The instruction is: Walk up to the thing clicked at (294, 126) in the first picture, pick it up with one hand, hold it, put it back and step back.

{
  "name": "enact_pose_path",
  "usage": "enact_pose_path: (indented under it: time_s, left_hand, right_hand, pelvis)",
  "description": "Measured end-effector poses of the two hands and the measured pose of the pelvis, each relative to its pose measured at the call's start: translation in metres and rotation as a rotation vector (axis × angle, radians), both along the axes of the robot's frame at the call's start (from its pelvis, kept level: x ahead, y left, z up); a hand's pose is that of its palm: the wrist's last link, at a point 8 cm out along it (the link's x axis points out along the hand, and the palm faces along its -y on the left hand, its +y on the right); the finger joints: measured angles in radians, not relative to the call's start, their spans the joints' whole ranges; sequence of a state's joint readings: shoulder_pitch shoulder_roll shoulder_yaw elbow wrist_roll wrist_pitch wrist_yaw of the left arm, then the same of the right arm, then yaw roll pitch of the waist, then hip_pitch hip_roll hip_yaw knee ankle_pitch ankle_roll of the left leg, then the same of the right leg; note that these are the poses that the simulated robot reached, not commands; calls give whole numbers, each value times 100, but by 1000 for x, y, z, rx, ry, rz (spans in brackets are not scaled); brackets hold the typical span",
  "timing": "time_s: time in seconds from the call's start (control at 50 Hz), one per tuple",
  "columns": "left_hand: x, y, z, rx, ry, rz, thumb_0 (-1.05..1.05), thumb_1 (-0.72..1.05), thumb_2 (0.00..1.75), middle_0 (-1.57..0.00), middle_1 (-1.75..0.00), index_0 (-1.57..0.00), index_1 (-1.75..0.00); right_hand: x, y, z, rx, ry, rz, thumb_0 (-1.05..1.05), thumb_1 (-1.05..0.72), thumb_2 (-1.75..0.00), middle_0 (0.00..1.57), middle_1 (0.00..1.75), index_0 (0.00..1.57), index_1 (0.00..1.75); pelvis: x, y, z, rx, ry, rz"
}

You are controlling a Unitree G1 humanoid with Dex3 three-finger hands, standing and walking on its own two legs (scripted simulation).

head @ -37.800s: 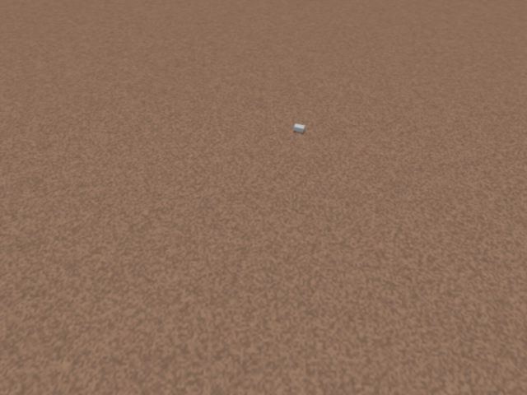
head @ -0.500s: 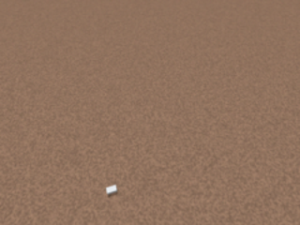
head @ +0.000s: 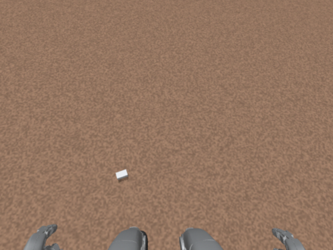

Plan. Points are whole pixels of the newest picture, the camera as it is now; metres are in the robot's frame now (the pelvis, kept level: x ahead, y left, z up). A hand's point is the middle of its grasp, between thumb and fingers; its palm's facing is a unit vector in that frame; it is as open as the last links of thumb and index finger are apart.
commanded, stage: step back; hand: left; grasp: from above
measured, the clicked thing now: (121, 174) +0.49 +0.23 -0.74
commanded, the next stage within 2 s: none
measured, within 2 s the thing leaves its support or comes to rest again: neither
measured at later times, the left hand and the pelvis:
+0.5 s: hand out of the picture +0.00 +0.28 -0.15, palm faces +0.05 -0.92 -0.38, open 7.3 cm; pelvis -0.13 +0.01 -0.01, yaw +3 degrees
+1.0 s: hand out of the picture -0.22 +0.23 -0.13, palm faces -0.01 -0.91 -0.41, open 7.3 cm; pelvis -0.29 -0.03 +0.00, yaw -2 degrees
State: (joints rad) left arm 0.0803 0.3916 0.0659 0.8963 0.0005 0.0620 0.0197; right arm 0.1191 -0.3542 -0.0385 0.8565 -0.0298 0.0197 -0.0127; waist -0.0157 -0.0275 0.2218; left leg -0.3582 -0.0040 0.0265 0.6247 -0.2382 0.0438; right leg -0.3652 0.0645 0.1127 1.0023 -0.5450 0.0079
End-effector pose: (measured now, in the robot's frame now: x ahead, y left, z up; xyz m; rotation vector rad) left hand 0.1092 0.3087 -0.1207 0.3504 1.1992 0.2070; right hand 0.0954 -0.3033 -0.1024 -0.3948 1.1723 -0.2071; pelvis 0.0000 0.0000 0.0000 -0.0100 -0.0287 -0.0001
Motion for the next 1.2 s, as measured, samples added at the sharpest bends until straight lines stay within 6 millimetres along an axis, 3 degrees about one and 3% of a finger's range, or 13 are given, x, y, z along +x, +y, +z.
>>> enact_pose_path:
  time_s: [0.12,0.22,0.34,0.46,0.54,0.66,0.76,0.88,0.98,1.1,1.2]
  left_hand:
    - [-46,-15,3,20,16,-14,0,91,90,-20,-29,-21,-30]
    - [-85,-22,20,22,15,15,1,91,89,-20,-30,-21,-30]
    - [-100,-13,31,40,-63,26,1,91,90,-21,-30,-21,-31]
    - [-114,8,15,22,-141,25,1,91,90,-21,-30,-21,-30]
    - [-137,13,12,8,-114,41,1,91,90,-20,-30,-21,-30]
    - [-183,11,12,-5,-73,35,1,91,90,-20,-29,-21,-30]
    - [-228,2,7,5,-9,7,1,91,90,-20,-29,-21,-30]
    - [-286,-20,8,29,17,-10,1,91,90,-20,-29,-21,-30]
    - [-331,-32,27,40,17,18,1,91,89,-21,-30,-21,-30]
    - [-344,-30,37,68,-68,12,1,90,89,-21,-30,-21,-31]
    - [-354,-19,28,56,-162,8,1,90,90,-21,-30,-21,-31]
  right_hand:
    - [-22,-15,-18,37,-36,-11,0,-90,-89,21,30,20,30]
    - [-47,-21,-13,44,-9,-26,1,-91,-89,20,30,20,30]
    - [-82,-22,-8,12,38,9,0,-91,-90,20,30,20,30]
    - [-110,-7,-7,-27,38,52,1,-91,-90,20,30,20,30]
    - [-130,5,6,-15,11,62,1,-91,-89,20,30,20,30]
    - [-151,8,19,-21,-51,54,1,-90,-89,21,30,20,30]
    - [-175,-2,18,-12,-116,45,0,-90,-89,21,30,20,30]
    - [-223,-33,-4,9,-127,9,0,-90,-89,21,30,20,30]
    - [-278,-44,-7,23,-55,-31,1,-91,-90,20,30,20,30]
    - [-344,-46,-12,13,54,-16,1,-91,-90,20,30,20,30]
    - [-383,-35,-16,-5,95,23,1,-91,-90,20,30,20,30]
  pelvis:
    - [-30,-13,-9,-12,-14,-18]
    - [-49,-16,2,26,-16,-14]
    - [-76,-10,5,27,-3,23]
    - [-114,4,-7,26,-16,63]
    - [-137,7,0,1,-22,54]
    - [-170,5,7,-12,-9,16]
    - [-205,-4,2,-5,-13,-26]
    - [-252,-24,-10,-15,-23,-43]
    - [-280,-30,1,36,-23,-32]
    - [-318,-31,4,38,-10,17]
    - [-357,-24,-6,24,-10,67]
